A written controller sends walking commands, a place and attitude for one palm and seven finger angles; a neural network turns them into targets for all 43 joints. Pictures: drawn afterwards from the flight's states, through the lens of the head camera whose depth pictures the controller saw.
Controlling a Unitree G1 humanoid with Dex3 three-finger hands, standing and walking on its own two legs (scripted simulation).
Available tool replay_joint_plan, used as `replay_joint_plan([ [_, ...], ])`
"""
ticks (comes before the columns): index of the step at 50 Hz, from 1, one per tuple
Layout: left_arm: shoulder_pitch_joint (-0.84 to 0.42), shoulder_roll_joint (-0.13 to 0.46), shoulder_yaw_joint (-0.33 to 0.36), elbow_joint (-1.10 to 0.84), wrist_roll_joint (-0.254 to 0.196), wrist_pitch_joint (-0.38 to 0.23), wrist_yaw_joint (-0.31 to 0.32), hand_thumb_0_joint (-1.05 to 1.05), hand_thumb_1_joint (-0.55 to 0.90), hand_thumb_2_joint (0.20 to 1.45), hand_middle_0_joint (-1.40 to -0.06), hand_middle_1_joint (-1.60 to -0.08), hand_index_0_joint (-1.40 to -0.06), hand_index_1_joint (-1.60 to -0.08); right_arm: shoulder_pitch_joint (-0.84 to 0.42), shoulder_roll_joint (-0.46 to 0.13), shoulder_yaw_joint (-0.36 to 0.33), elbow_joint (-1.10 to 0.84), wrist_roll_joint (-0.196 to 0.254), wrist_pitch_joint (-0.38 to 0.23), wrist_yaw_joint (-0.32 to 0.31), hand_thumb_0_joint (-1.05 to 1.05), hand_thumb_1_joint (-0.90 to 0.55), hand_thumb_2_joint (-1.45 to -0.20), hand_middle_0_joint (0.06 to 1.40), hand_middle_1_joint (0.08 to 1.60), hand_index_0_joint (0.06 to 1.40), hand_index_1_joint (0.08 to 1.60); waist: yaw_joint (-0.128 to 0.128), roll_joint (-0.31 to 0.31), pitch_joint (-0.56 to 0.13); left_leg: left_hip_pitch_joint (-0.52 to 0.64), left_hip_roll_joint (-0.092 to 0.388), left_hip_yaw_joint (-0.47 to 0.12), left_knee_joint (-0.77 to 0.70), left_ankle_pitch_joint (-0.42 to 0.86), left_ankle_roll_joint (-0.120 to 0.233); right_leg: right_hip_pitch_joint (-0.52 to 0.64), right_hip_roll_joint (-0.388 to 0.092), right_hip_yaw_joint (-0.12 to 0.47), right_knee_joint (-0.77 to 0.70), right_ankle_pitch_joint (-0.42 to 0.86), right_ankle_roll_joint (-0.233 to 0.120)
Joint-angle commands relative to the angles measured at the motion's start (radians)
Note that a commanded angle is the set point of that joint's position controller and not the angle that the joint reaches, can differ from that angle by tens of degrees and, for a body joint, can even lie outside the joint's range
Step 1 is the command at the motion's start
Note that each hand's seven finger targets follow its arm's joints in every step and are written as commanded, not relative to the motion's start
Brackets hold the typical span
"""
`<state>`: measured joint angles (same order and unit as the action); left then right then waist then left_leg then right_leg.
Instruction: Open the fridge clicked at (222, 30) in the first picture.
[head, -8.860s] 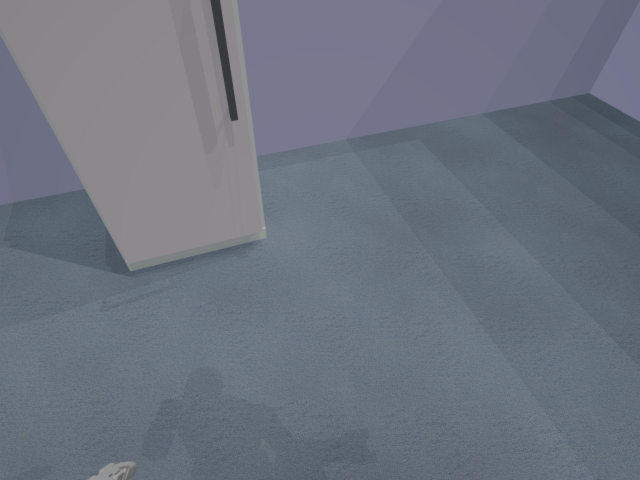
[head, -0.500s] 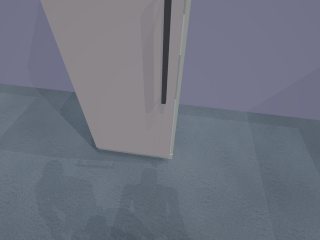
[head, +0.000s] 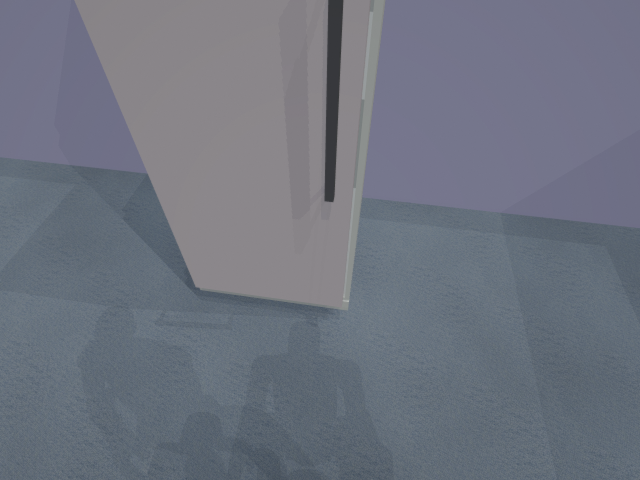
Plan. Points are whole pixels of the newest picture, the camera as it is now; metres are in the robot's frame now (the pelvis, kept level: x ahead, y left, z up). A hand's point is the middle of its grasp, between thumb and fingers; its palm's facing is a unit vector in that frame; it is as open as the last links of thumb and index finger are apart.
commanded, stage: look again from close up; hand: right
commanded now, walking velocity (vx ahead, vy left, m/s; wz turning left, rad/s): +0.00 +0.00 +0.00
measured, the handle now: (334, 92) +0.73 +0.02 +0.12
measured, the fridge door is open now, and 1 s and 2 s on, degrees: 0 0 0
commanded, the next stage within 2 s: shuffle to correct the standing spot in 0.04 s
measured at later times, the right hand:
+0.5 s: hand out of the picture +0.01 -0.13 -0.17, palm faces +0.14 +0.97 -0.20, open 7.4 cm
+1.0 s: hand (397, 454) +0.20 -0.10 -0.18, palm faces +0.18 +0.97 -0.14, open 7.3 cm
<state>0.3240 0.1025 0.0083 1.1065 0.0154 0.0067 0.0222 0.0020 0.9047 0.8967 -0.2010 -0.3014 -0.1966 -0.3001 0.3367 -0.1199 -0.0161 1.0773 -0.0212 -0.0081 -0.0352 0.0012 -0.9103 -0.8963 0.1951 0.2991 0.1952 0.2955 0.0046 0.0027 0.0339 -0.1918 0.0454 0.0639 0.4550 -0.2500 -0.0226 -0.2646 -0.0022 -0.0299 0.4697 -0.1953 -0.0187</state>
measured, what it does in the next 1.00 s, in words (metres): walks ahead: right foot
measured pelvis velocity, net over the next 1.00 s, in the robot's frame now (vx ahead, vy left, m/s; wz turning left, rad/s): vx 0.22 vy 0.07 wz -0.12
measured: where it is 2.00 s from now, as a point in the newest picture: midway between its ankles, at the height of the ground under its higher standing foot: (234, 443)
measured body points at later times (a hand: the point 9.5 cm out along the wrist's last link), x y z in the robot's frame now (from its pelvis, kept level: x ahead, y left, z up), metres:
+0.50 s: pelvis +0.06 +0.04 +0.00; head +0.06 +0.05 +0.45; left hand +0.04 +0.26 -0.17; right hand +0.00 -0.18 -0.16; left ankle +0.00 +0.12 -0.74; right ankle +0.03 -0.09 -0.71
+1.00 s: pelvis +0.22 +0.07 +0.00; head +0.24 +0.05 +0.45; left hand +0.28 +0.30 -0.15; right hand +0.20 -0.15 -0.16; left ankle +0.25 +0.24 -0.65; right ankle +0.20 -0.04 -0.74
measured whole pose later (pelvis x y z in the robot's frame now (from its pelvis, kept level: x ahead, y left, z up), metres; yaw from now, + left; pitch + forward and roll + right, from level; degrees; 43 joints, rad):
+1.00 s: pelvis +0.22 +0.07 +0.00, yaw -7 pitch +0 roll +1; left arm 0.24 0.15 0.05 1.07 0.03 -0.04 0.05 -0.01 0.94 0.90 -0.20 -0.30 -0.20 -0.30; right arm 0.30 -0.15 -0.07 1.01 -0.05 0.02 0.01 0.01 -0.92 -0.90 0.20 0.30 0.20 0.30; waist -0.02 0.03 0.03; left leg -0.56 0.11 0.00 1.12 -0.22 -0.01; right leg -0.22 -0.08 -0.18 0.49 -0.27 -0.02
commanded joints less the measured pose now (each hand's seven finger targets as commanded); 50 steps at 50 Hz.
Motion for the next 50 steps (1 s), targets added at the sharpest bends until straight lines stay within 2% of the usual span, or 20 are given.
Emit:
replay_joint_plan([
  [1,0.065,0.104,0.018,-0.027,-0.001,-0.020,0.006,0.000,0.900,0.900,-0.200,-0.300,-0.200,-0.300,0.098,-0.073,-0.015,-0.018,0.003,-0.009,-0.006,0.000,-0.900,-0.900,0.200,0.300,0.200,0.300,-0.010,-0.020,0.046,-0.017,0.052,-0.061,-0.085,0.025,0.042,-0.025,-0.092,0.101,-0.136,-0.029,-0.008],
  [8,0.059,0.109,0.015,-0.021,-0.001,-0.022,0.007,0.000,0.900,0.900,-0.200,-0.300,-0.200,-0.300,0.099,-0.074,-0.011,-0.004,0.002,-0.011,-0.006,0.000,-0.900,-0.900,0.200,0.300,0.200,0.300,-0.002,0.000,0.029,-0.009,0.052,-0.052,-0.089,-0.001,0.035,0.014,-0.094,0.099,-0.142,-0.032,-0.009],
  [13,0.053,0.175,0.049,-0.026,0.011,-0.008,0.012,0.000,0.900,0.900,-0.200,-0.300,-0.200,-0.300,0.109,-0.068,-0.021,-0.008,-0.018,0.011,0.016,0.000,-0.900,-0.900,0.200,0.300,0.200,0.300,0.000,-0.098,0.090,-0.074,-0.011,0.024,0.064,-0.166,0.030,-0.071,-0.187,0.274,-0.300,-0.500,-0.071],
  [17,0.054,0.203,0.072,-0.044,0.013,-0.012,0.020,0.000,0.900,0.900,-0.200,-0.300,-0.200,-0.300,0.118,-0.058,-0.031,-0.026,-0.019,0.015,0.035,0.000,-0.900,-0.900,0.200,0.300,0.200,0.300,0.000,-0.117,0.106,-0.131,-0.018,0.022,0.106,-0.136,0.041,-0.061,-0.235,0.359,-0.283,-0.478,-0.128],
  [20,0.026,0.168,0.070,-0.059,0.015,-0.017,0.019,0.000,0.900,0.900,-0.200,-0.300,-0.200,-0.300,0.196,-0.090,-0.050,-0.020,-0.018,0.004,0.037,0.000,-0.900,-0.900,0.200,0.300,0.200,0.300,-0.047,-0.011,0.065,0.108,0.036,-0.057,-0.080,-0.158,0.073,-0.237,-0.141,0.204,-0.088,-0.353,-0.077],
  [22,-0.062,0.089,0.048,-0.105,0.013,-0.024,0.010,0.000,0.900,0.900,-0.200,-0.300,-0.200,-0.300,0.288,-0.180,-0.071,-0.003,-0.019,0.001,0.017,0.000,-0.900,-0.900,0.200,0.300,0.200,0.300,-0.101,0.337,0.079,0.221,0.283,-0.358,-0.309,-0.379,0.172,-0.466,0.002,-0.073,0.337,-0.309,-0.020],
  [23,-0.107,0.125,0.058,-0.113,0.018,-0.022,0.006,0.000,0.900,0.900,-0.200,-0.300,-0.200,-0.300,0.273,-0.150,-0.062,-0.005,-0.012,-0.006,0.011,0.000,-0.900,-0.900,0.200,0.300,0.200,0.300,-0.089,0.263,0.131,0.143,0.301,-0.360,-0.337,-0.327,0.184,-0.477,-0.045,-0.030,0.483,-0.298,-0.025],
  [25,-0.095,0.111,0.061,-0.101,0.017,-0.023,-0.005,0.000,0.900,0.900,-0.200,-0.300,-0.200,-0.300,0.209,-0.112,-0.050,-0.011,-0.016,-0.021,0.012,0.000,-0.900,-0.900,0.200,0.300,0.200,0.300,-0.039,0.094,0.147,0.117,0.276,-0.249,-0.293,-0.150,0.218,-0.469,-0.077,-0.028,0.610,-0.232,-0.020],
  [27,-0.089,0.079,0.057,-0.093,0.016,-0.022,-0.015,0.000,0.900,0.900,-0.200,-0.300,-0.200,-0.300,0.207,-0.082,-0.038,-0.008,-0.017,-0.036,0.010,0.000,-0.900,-0.900,0.200,0.300,0.200,0.300,-0.022,0.032,0.122,0.152,0.226,-0.128,-0.240,0.123,0.218,-0.452,-0.082,-0.050,0.621,-0.189,-0.014],
  [30,-0.136,0.060,0.049,-0.113,0.016,-0.020,-0.018,0.000,0.900,0.900,-0.200,-0.300,-0.200,-0.300,0.258,-0.084,-0.026,0.017,-0.022,-0.040,0.003,0.000,-0.900,-0.900,0.200,0.300,0.200,0.300,-0.032,0.104,0.104,0.205,0.179,-0.043,-0.185,0.453,0.205,-0.429,-0.074,-0.108,0.518,-0.166,-0.015],
  [33,-0.167,0.061,0.043,-0.123,0.013,-0.023,-0.017,0.000,0.900,0.900,-0.200,-0.300,-0.200,-0.300,0.255,-0.093,-0.022,0.027,-0.024,-0.036,0.003,0.000,-0.900,-0.900,0.200,0.300,0.200,0.300,-0.021,0.117,0.106,0.172,0.158,-0.008,-0.149,0.598,0.198,-0.317,-0.060,-0.162,0.347,-0.150,-0.028],
  [36,0.014,0.094,0.052,-0.062,0.016,-0.038,0.005,0.000,0.900,0.900,-0.200,-0.300,-0.200,-0.300,0.198,-0.122,-0.022,0.021,-0.012,-0.032,0.013,0.000,-0.900,-0.900,0.200,0.300,0.200,0.300,0.073,0.097,-0.010,0.116,0.100,0.054,0.115,0.861,0.164,0.027,0.012,-0.223,0.133,-0.031,-0.053],
  [37,0.157,0.149,0.066,-0.024,0.019,-0.043,0.016,0.000,0.900,0.900,-0.200,-0.300,-0.200,-0.300,0.191,-0.117,-0.022,0.012,-0.006,-0.032,0.017,0.000,-0.900,-0.900,0.200,0.300,0.200,0.300,0.136,0.059,-0.110,-0.001,0.084,0.057,0.315,0.690,0.135,0.266,-0.065,-0.137,0.058,0.104,-0.068],
  [38,0.257,0.259,0.092,-0.007,0.028,-0.045,0.032,0.000,0.900,0.900,-0.200,-0.300,-0.200,-0.300,0.216,-0.068,-0.019,-0.013,0.006,-0.030,0.028,0.000,-0.900,-0.900,0.200,0.300,0.200,0.300,0.156,-0.153,-0.214,-0.265,-0.008,0.088,0.616,0.177,0.073,0.507,-0.348,0.240,0.012,0.275,-0.178],
  [39,0.290,0.313,0.095,-0.001,0.013,-0.044,0.039,0.000,0.900,0.900,-0.200,-0.300,-0.200,-0.300,0.193,-0.070,-0.015,-0.044,0.002,-0.032,0.028,0.000,-0.900,-0.900,0.200,0.300,0.200,0.300,0.147,-0.206,-0.236,-0.410,-0.065,-0.027,0.879,-0.279,0.070,0.523,-0.564,0.548,-0.103,0.424,-0.294],
  [40,0.209,0.302,0.091,-0.014,-0.001,-0.038,0.033,0.000,0.900,0.900,-0.200,-0.300,-0.200,-0.300,0.159,-0.114,-0.032,-0.050,-0.009,-0.020,0.023,0.000,-0.900,-0.900,0.200,0.300,0.200,0.300,0.113,-0.048,-0.151,-0.419,-0.009,-0.118,0.941,-0.257,0.082,0.371,-0.580,0.482,-0.159,0.254,-0.304],
  [42,0.032,0.190,0.064,-0.051,0.006,-0.055,0.037,0.000,0.900,0.900,-0.200,-0.300,-0.200,-0.300,0.090,-0.080,-0.043,-0.050,-0.022,-0.006,0.036,0.000,-0.900,-0.900,0.200,0.300,0.200,0.300,0.035,-0.067,0.092,-0.438,0.053,-0.114,0.919,-0.102,0.048,0.059,-0.465,0.324,-0.233,0.140,-0.200],
  [44,-0.028,0.154,0.046,-0.060,0.009,-0.069,0.033,0.000,0.900,0.900,-0.200,-0.300,-0.200,-0.300,0.148,-0.041,-0.048,-0.038,-0.026,0.017,0.050,0.000,-0.900,-0.900,0.200,0.300,0.200,0.300,-0.024,-0.101,0.083,-0.360,0.061,-0.102,0.849,-0.017,0.025,-0.058,-0.380,0.129,-0.229,0.162,-0.142],
  [46,-0.055,0.160,0.059,-0.076,0.012,-0.072,0.030,0.000,0.900,0.900,-0.200,-0.300,-0.200,-0.300,0.168,-0.024,-0.052,-0.044,-0.021,0.035,0.056,0.000,-0.900,-0.900,0.200,0.300,0.200,0.300,-0.044,-0.115,0.043,-0.327,0.070,-0.080,0.745,0.028,0.009,-0.079,-0.330,-0.008,-0.216,0.144,-0.122],
  [50,-0.047,0.209,0.077,-0.081,0.018,-0.060,0.021,0.000,0.900,0.900,-0.200,-0.300,-0.200,-0.300,0.065,-0.036,-0.055,-0.091,-0.016,0.043,0.068,0.000,-0.900,-0.900,0.200,0.300,0.200,0.300,-0.026,-0.160,0.063,-0.329,0.082,-0.013,0.485,0.073,-0.017,-0.069,-0.293,-0.059,-0.227,0.101,-0.111],
])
